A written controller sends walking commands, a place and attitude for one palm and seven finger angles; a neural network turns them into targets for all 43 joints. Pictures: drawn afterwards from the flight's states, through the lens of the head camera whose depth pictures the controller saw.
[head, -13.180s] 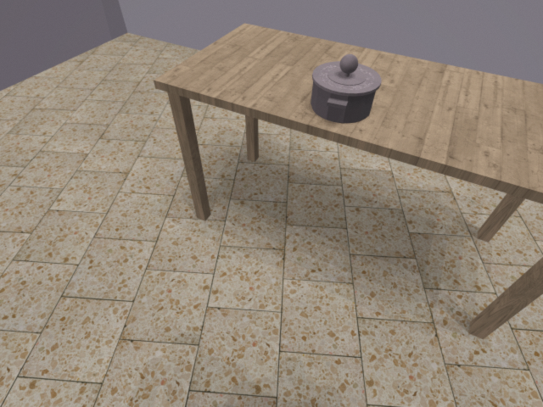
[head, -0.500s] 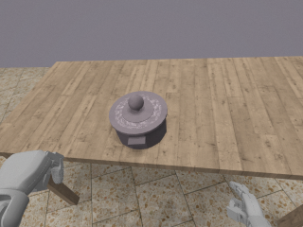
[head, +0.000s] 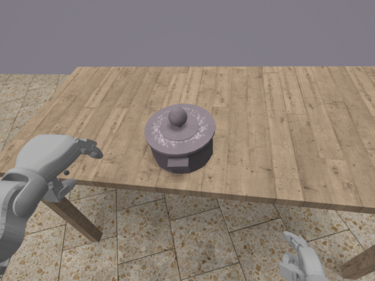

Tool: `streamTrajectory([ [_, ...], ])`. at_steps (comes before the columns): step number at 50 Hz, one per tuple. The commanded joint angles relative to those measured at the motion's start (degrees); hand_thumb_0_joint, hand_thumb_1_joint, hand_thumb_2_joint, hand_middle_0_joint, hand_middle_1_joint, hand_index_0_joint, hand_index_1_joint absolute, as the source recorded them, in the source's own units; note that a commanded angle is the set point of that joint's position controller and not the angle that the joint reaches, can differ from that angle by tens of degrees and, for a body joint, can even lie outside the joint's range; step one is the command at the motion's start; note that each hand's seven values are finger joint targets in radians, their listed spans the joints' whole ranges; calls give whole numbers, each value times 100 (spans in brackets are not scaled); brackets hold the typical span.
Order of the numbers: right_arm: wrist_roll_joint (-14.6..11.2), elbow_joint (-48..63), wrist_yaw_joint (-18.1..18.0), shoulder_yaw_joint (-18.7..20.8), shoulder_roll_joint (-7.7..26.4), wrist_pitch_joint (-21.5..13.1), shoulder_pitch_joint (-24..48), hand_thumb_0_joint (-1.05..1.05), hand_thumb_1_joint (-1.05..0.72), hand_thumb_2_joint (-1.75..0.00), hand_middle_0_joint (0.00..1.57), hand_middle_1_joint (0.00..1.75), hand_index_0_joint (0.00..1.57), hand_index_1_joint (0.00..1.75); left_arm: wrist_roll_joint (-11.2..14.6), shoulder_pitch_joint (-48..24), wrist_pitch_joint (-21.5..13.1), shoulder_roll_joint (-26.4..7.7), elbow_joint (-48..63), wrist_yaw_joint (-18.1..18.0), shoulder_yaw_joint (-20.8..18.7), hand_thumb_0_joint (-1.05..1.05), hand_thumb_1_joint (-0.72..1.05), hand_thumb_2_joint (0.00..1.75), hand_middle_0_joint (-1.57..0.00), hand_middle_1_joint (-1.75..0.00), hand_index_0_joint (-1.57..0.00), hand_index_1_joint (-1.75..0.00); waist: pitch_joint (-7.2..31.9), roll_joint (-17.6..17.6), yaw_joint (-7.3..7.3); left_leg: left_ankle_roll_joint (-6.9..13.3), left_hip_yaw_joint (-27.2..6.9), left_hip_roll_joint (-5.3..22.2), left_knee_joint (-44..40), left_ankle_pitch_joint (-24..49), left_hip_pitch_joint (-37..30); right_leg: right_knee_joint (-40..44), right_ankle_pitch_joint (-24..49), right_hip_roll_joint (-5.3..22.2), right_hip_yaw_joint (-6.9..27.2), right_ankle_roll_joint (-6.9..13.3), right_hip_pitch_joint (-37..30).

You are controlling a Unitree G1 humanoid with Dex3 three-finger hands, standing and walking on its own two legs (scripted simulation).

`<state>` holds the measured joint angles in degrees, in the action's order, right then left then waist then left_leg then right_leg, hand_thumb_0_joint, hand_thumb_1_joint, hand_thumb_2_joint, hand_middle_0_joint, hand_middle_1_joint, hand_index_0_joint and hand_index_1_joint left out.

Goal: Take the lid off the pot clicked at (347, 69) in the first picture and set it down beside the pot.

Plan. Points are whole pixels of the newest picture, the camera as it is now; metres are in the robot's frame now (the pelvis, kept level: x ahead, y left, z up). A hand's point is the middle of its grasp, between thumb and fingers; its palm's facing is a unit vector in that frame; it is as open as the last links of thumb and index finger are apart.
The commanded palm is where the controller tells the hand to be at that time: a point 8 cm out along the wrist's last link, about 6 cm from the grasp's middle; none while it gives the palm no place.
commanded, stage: reach forward and open the fingers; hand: left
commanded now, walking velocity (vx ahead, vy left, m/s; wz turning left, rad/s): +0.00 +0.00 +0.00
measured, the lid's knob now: (177, 116) +0.49 +0.09 +0.08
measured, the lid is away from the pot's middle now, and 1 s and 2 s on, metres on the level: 0.00 0.00 0.00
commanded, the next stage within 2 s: move the open hand above the knob in 0.26 s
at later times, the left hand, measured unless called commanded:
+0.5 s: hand (83, 145) +0.31 +0.24 +0.16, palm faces -0.13 +0.01 -0.99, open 10.4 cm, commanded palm +0.29 +0.23 +0.23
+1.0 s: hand (118, 126) +0.36 +0.18 +0.17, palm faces -0.14 -0.05 -0.99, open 10.4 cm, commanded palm +0.34 +0.18 +0.23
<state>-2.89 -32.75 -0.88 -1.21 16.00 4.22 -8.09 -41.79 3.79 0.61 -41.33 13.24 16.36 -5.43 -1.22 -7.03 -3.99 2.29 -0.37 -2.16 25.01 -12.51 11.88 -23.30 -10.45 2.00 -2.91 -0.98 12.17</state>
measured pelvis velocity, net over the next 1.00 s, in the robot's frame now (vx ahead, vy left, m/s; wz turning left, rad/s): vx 0.01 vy -0.01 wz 0.00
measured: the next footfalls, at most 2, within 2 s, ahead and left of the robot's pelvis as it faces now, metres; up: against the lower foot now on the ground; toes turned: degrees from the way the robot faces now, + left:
none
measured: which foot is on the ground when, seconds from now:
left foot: down 0.00-1.00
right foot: down 0.00-1.00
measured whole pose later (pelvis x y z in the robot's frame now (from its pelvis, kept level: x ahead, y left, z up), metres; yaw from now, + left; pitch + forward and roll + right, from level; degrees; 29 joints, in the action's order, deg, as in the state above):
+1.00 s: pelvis +0.01 -0.01 +0.00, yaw +0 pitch +1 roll +0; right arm -4.5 -31.4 2.3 -1.9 16.7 6.6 -6.5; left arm -44.9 -22.7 13.6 -33.9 2.7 24.5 7.4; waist 0.4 -7.5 -2.4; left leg 1.7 -0.3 -2.3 26.1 -13.9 13.2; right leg -27.7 -13.5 2.2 -2.7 -0.3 15.0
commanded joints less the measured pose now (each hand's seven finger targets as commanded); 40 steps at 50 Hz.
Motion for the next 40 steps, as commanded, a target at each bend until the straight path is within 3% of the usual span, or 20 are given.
streamTrajectory([
  [1, -69, 1218, 71, 198, 572, -414, 1054, 0, -90, -90, 20, 30, 20, 30, 134, -1237, 221, -941, 757, -97, -687, 0, -34, 143, -81, -8, -81, -8, 1068, 344, 21, -19, -192, 97, -404, 816, -313, 188, 202, -169, -6, 191, -306],
  [2, -32, 1196, 70, 160, 571, -385, 1045, 0, -90, -90, 20, 30, 20, 30, 136, -1535, 202, -889, 938, 0, -449, 0, -34, 143, -81, -8, -81, -8, 1333, 213, 38, -16, -154, 80, -509, 769, -331, 215, 133, -117, -38, 158, -425],
  [6, -16, 1173, 39, 145, 613, -434, 1106, 0, -90, -90, 20, 30, 20, 30, -178, -2203, 278, -1761, 999, 12, -1048, 0, -35, 145, -81, -8, -81, -8, 1288, 221, 8, -4, -266, 133, -472, 626, -252, 116, -2, -174, 44, 206, -420],
  [7, 1, 1074, 7, 93, 577, -411, 1059, 0, -90, -90, 20, 30, 20, 30, -262, -2770, 234, -1836, 981, 28, -980, 0, -35, 146, -81, -8, -81, -8, 1418, 100, 15, -16, -300, 137, -575, 622, -229, 126, -108, -130, -8, 202, -459],
  [8, 4, 1001, -31, 114, 570, -409, 992, 0, -90, -90, 20, 30, 20, 30, -313, -2830, 255, -1892, 629, 13, -1049, 0, -35, 146, -81, -8, -81, -8, 1221, 152, 14, -18, -310, 156, -586, 570, -205, 153, -174, -136, -26, 212, -338],
  [11, -74, 1067, 4, 126, 601, -388, 951, 0, -90, -90, 20, 30, 20, 30, -189, -2762, 401, -1762, 138, 37, -1089, 0, -35, 147, -81, -8, -81, -8, 1085, 271, 6, -40, -288, 134, -511, 547, -181, 107, -132, -200, -14, 250, -251],
  [14, -65, 1154, 71, 119, 568, -370, 1036, 0, -90, -90, 20, 30, 20, 30, -3, -2732, 514, -1016, 250, 213, -347, 0, -36, 148, -81, -8, -81, -8, 1266, 101, 29, -60, -278, 105, -528, 741, -272, 54, 97, -123, -71, 222, -247],
  [16, -124, 1294, 166, 133, 538, -425, 1118, 0, -90, -90, 20, 30, 20, 30, 7, -2598, 588, -755, 532, 346, -137, 0, -36, 149, -82, -8, -82, -8, 1368, 310, 76, -45, -278, 122, -359, 898, -388, -38, 275, -183, -20, 233, -219],
  [19, -80, 1159, 87, 107, 618, -337, 1041, 0, -90, -90, 20, 30, 20, 30, -196, -3293, 635, -1161, 380, 386, -213, 0, -37, 150, -82, -8, -82, -8, 1143, 395, 130, -31, -253, 128, -553, 390, -163, 95, -116, -156, -66, 191, -142],
  [21, -89, 1178, 73, 97, 645, -390, 1054, 0, -90, -90, 20, 30, 20, 30, -326, -3749, 665, -1721, 505, 324, -682, 0, -37, 150, -82, -8, -82, -8, 1335, 419, 105, -11, -298, 120, -400, 627, -250, -16, 39, -207, 7, 253, -247],
  [23, -38, 1069, 18, 87, 608, -366, 999, 0, -90, -90, 20, 30, 20, 30, -397, -4081, 686, -1868, 325, 353, -728, 0, -37, 150, -82, -8, -82, -8, 1591, 234, 45, -10, -298, 80, -434, 888, -295, -19, 195, -134, -13, 258, -422],
  [25, -43, 1022, 37, 81, 606, -324, 946, 0, -90, -90, 20, 30, 20, 30, -355, -4043, 800, -1592, 37, 401, -521, 0, -37, 150, -82, -8, -82, -8, 1645, 246, 68, -23, -271, 46, -374, 1159, -337, -46, 495, -126, -21, 252, -440],
  [26, -75, 1130, 105, 101, 603, -369, 973, 0, -90, -90, 20, 30, 20, 30, -303, -3882, 818, -1648, 192, 421, -674, 0, -37, 150, -82, -8, -82, -8, 1854, 237, 46, -17, -272, 43, -213, 1387, -449, -151, 736, -168, 34, 285, -529],
  [29, -86, 1149, 192, 100, 544, -291, 1006, 0, -90, -90, 20, 30, 20, 30, -166, -3555, 924, -652, 93, 575, 212, 0, -37, 150, -82, -8, -82, -8, 1648, 290, 115, -34, -211, 27, -261, 1424, -418, -109, 801, -118, -64, 224, -349],
  [30, -99, 1139, 219, 117, 574, -264, 983, 0, -90, -90, 20, 30, 20, 30, -163, -3534, 955, -575, 96, 599, 283, 0, -37, 150, -82, -8, -82, -8, 1562, 447, 136, -26, -185, 32, -258, 1383, -382, -82, 835, -128, -68, 213, -311],
  [31, -141, 1228, 271, 129, 577, -294, 1037, 0, -90, -90, 20, 30, 20, 30, -180, -3294, 981, -600, 87, 621, 169, 0, -37, 150, -82, -8, -82, -8, 1592, 617, 148, -9, -176, 55, -116, 1457, -408, -168, 929, -180, -17, 246, -303],
  [33, -118, 1188, 239, 108, 589, -201, 1054, 0, -90, -90, 20, 30, 20, 30, -283, -3920, 974, -679, 308, 649, 337, 0, -37, 150, -82, -8, -82, -8, 1545, 528, 175, 4, -134, 23, -255, 1221, -326, -79, 755, -133, -49, 220, -328],
  [36, -104, 1176, 200, 81, 621, -245, 1140, 0, -90, -90, 20, 30, 20, 30, -443, -4644, 979, -1478, 558, 500, -278, 0, -37, 150, -82, -8, -82, -8, 1759, 422, 146, 20, -207, 15, -163, 1244, -398, -199, 784, -161, 47, 278, -466],
  [37, -59, 1107, 160, 46, 569, -212, 1050, 0, -90, -90, 20, 30, 20, 30, -497, -4814, 1001, -1472, 299, 504, -222, 0, -37, 150, -82, -8, -82, -8, 1980, 351, 111, 38, -180, -31, -228, 1361, -374, -186, 823, -132, 29, 267, -640],
  [40, -83, 1005, 151, 69, 566, -175, 952, 0, -90, -90, 20, 30, 20, 30, -509, -4859, 1134, -1390, -228, 453, -215, 0, -37, 150, -82, -8, -82, -8, 1943, 405, 90, 3, -190, -25, -215, 1553, -382, -221, 1058, -108, 29, 265, -650],
])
